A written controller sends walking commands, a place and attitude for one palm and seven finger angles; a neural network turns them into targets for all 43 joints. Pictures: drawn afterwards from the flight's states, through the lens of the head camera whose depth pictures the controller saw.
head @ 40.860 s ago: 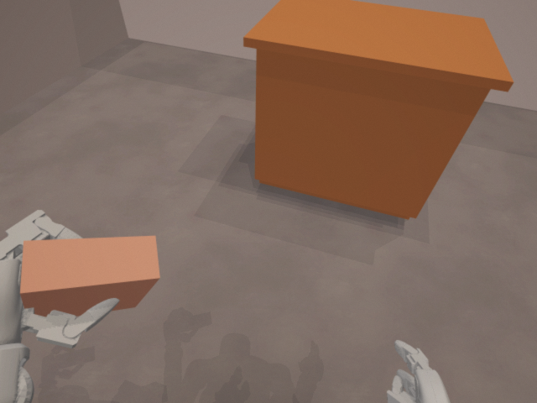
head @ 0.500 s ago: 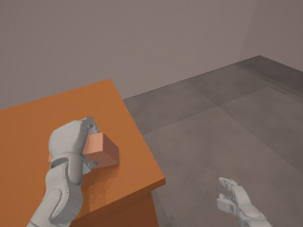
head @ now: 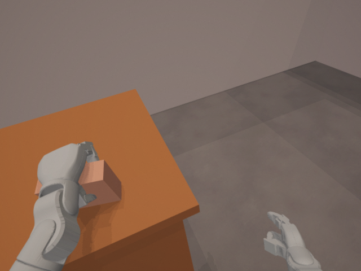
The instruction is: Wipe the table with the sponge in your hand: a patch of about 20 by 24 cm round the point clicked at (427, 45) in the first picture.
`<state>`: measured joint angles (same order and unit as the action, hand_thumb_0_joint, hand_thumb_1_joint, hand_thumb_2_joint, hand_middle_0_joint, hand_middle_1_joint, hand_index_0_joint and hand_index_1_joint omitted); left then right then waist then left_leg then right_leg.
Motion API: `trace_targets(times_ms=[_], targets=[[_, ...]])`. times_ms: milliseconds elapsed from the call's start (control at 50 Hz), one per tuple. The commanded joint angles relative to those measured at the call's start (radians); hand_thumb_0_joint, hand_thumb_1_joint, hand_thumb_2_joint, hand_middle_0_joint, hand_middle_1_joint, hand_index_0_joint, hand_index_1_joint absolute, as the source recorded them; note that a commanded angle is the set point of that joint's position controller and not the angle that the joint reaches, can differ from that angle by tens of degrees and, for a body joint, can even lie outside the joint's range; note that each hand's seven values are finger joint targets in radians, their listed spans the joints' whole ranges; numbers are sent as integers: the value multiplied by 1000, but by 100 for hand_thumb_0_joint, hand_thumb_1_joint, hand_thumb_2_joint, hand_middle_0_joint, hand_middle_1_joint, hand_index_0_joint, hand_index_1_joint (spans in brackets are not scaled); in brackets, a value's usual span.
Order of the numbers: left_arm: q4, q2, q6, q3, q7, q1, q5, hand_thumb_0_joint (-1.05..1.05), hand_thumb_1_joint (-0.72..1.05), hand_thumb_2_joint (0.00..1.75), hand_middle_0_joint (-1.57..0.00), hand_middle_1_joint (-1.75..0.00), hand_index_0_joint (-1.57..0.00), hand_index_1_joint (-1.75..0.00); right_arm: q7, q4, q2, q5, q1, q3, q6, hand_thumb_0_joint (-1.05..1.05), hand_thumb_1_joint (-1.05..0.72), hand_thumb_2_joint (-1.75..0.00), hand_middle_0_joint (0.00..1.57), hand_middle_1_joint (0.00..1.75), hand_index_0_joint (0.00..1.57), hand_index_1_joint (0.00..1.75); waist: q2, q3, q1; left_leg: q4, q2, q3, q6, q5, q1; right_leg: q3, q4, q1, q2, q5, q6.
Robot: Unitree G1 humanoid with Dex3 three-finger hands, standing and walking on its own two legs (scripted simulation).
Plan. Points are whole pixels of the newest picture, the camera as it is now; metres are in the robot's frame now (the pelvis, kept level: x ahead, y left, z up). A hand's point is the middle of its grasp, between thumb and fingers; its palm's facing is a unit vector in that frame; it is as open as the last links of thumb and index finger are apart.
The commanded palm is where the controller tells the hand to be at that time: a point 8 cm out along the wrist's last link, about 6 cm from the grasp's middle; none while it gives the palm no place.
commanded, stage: wipe forward along the middle lane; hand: left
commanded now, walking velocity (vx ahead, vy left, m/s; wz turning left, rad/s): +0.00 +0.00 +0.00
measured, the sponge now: (87, 190) +0.27 +0.26 +0.08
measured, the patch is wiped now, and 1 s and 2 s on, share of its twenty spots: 1.00 1.00 1.00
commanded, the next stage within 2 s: slide back across to the first lane in 1.60 s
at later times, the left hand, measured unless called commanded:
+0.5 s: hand (79, 166) +0.29 +0.26 +0.13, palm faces +0.08 -0.10 -0.99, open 9.3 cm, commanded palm +0.27 +0.29 +0.16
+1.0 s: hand (78, 152) +0.34 +0.29 +0.13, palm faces -0.02 -0.06 -1.00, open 9.3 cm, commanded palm +0.32 +0.31 +0.16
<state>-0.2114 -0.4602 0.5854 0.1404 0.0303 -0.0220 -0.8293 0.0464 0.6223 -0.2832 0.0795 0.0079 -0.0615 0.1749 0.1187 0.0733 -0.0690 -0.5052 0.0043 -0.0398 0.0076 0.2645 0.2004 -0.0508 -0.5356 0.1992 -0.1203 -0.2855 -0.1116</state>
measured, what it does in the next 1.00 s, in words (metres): stands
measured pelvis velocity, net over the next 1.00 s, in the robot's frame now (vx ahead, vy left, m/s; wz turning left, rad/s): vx -0.01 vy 0.01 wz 0.04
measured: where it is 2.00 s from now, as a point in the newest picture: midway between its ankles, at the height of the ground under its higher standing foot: outside the picture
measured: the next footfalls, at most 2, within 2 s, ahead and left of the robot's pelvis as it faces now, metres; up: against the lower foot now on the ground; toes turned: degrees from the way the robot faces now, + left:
none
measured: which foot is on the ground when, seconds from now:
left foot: down 0.00-1.00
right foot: down 0.00-1.00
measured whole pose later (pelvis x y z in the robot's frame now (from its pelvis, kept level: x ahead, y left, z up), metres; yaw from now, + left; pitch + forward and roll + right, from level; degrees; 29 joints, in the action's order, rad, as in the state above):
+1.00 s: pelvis -0.01 +0.01 +0.00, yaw +2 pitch +1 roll +1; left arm 0.47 -0.47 0.37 0.12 0.08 0.47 -0.92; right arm 0.07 0.70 -0.31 0.08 0.14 -0.05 0.13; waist 0.10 0.09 -0.04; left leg -0.51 -0.02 -0.07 0.01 0.23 0.30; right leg -0.02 -0.53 0.29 -0.10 -0.26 -0.09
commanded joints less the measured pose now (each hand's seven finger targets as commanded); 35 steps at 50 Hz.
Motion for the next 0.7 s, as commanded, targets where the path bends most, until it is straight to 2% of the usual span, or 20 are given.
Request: trace_targets(times_ms=[0, 20, 40, 60, 120, 140, 160, 200, 220, 240, 260, 300, 400, 420, 440, 460, 520, 580, 620, 680], targets=[[-30, -189, 8, -123, -18, 160, -43, 0, 10, 130, -120, -160, -120, -160, 5, -188, -72, 0, -266, 33, -73, 0, -90, -90, 20, 30, 20, 30, -172, 87, -31, 11, -56, 19, 46, -142, 37, -159, 145, -70, 111, 195, 75], [-47, -177, 4, -105, -12, 195, -50, 0, 10, 130, -120, -160, -120, -160, 2, -189, -73, 4, -259, 34, -77, 0, -90, -90, 20, 30, 20, 30, -147, 110, -20, 18, -55, 20, 45, -147, 27, -149, 141, -74, 109, 196, 73], [-22, -196, 2, -123, -14, 196, -56, 0, 10, 130, -120, -160, -120, -160, 5, -184, -75, 1, -254, 35, -79, 0, -90, -90, 20, 30, 20, 30, -164, 95, -27, 20, -54, 18, 46, -143, 32, -143, 139, -67, 107, 190, 73], [0, -174, 1, -102, -12, 198, -59, 0, 10, 130, -120, -160, -120, -160, 7, -182, -75, -1, -252, 34, -80, 0, -90, -90, 20, 30, 20, 30, -172, 77, -21, 24, -54, 20, 46, -133, 40, -137, 143, -58, 105, 177, 74], [45, -185, -5, -96, -7, 273, -81, 0, 10, 130, -120, -160, -120, -160, 12, -173, -79, -1, -237, 34, -84, 0, -90, -90, 20, 30, 20, 30, -194, 74, -9, 30, -54, 22, 45, -119, 39, -134, 152, -46, 104, 154, 75], [69, -208, -8, -113, -9, 285, -90, 0, 10, 130, -120, -160, -120, -160, 14, -166, -83, 0, -240, 33, -86, 0, -90, -90, 20, 30, 20, 30, -182, 66, -14, 29, -55, 19, 44, -114, 43, -139, 151, -39, 103, 145, 72], [84, -182, -11, -93, -8, 283, -92, 0, 10, 130, -120, -160, -120, -160, 16, -168, -80, -3, -241, 33, -86, 0, -90, -90, 20, 30, 20, 30, -179, 61, -15, 33, -57, 20, 44, -110, 44, -126, 149, -36, 101, 136, 71], [118, -186, -17, -94, -8, 295, -104, 0, 10, 130, -120, -160, -120, -160, 16, -159, -81, -2, -236, 33, -89, 0, -90, -90, 20, 30, 20, 30, -179, 70, -18, 33, -56, 19, 42, -117, 45, -121, 143, -40, 101, 159, 69], [95, -164, -21, -75, -5, 311, -107, 0, 10, 130, -120, -160, -120, -160, 13, -167, -79, 1, -233, 34, -90, 0, -90, -90, 20, 30, 20, 30, -153, 96, -15, 46, -55, 23, 41, -121, 34, -106, 140, -49, 99, 151, 68], [127, -171, -20, -81, -7, 308, -110, 0, 10, 130, -120, -160, -120, -160, 13, -162, -80, 1, -233, 33, -91, 0, -90, -90, 20, 30, 20, 30, -165, 79, -19, 47, -55, 20, 41, -116, 41, -101, 139, -40, 97, 138, 67], [137, -145, -21, -64, -6, 294, -106, 0, 10, 130, -120, -160, -120, -160, 14, -164, -79, 0, -234, 34, -91, 0, -90, -90, 20, 30, 20, 30, -175, 80, -19, 46, -57, 22, 42, -109, 44, -100, 142, -41, 97, 134, 69], [185, -164, -21, -73, -5, 323, -109, 0, 10, 130, -120, -160, -120, -160, 15, -152, -83, -2, -228, 32, -93, 0, -90, -90, 20, 30, 20, 30, -198, 68, -13, 40, -57, 27, 41, -102, 51, -108, 149, -38, 100, 144, 73], [310, -180, -29, -59, 0, 427, -132, 0, 10, 130, -120, -160, -120, -160, 28, -131, -91, -1, -219, 30, -98, 0, -90, -90, 20, 30, 20, 30, -205, 31, 1, 47, -58, 27, 38, -50, 61, -112, 180, 8, 100, 29, 73], [316, -156, -31, -30, 6, 462, -139, 0, 10, 130, -120, -160, -120, -160, 27, -134, -89, 1, -211, 30, -100, 0, -90, -90, 20, 30, 20, 30, -195, 40, 9, 58, -56, 28, 36, -45, 58, -99, 181, 11, 98, 16, 73], [361, -182, -31, -48, 5, 458, -143, 0, 10, 130, -120, -160, -120, -160, 28, -126, -95, 2, -209, 29, -101, 0, -90, -90, 20, 30, 20, 30, -186, 26, 3, 63, -54, 23, 34, -25, 65, -96, 183, 26, 96, -30, 71], [383, -160, -35, -27, 7, 472, -143, 0, 10, 130, -120, -160, -120, -160, 30, -126, -95, 0, -208, 29, -102, 0, -90, -90, 20, 30, 20, 30, -188, 22, 6, 60, -57, 27, 35, -27, 69, -94, 184, 26, 96, -21, 71], [464, -168, -41, -25, 16, 515, -148, 0, 10, 130, -120, -160, -120, -160, 30, -120, -98, 6, -189, 31, -105, 0, -90, -90, 20, 30, 20, 30, -193, 33, 13, 65, -55, 26, 31, -17, 79, -89, 189, 27, 98, -51, 73], [545, -159, -63, -12, 26, 558, -150, 0, 10, 130, -120, -160, -120, -160, 32, -111, -107, 5, -163, 29, -106, 0, -90, -90, 20, 30, 20, 30, -200, 32, 21, 58, -55, 24, 34, -10, 97, -78, 185, 34, 99, -37, 73], [547, -171, -84, -32, 32, 563, -141, 0, 10, 130, -120, -160, -120, -160, 31, -121, -105, 5, -149, 34, -106, 0, -90, -90, 20, 30, 20, 30, -200, 59, 17, 62, -54, 21, 36, -26, 104, -69, 175, 7, 101, 4, 74], [599, -186, -123, -44, 33, 579, -147, 0, 10, 130, -120, -160, -120, -160, 31, -113, -112, 3, -117, 37, -107, 0, -90, -90, 20, 30, 20, 30, -218, 58, 22, 47, -56, 23, 40, -31, 116, -72, 170, 8, 102, 42, 75]])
